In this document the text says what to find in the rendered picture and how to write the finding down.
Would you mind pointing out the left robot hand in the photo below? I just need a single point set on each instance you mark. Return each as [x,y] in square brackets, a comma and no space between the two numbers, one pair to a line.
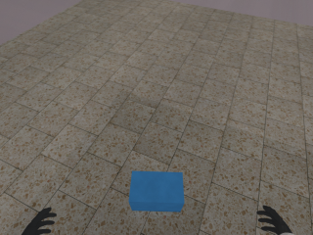
[32,228]

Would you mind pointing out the carton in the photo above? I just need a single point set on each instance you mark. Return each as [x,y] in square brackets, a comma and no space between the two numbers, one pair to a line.
[156,191]

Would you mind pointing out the right robot hand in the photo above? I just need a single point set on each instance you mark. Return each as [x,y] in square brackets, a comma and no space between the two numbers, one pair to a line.
[280,226]

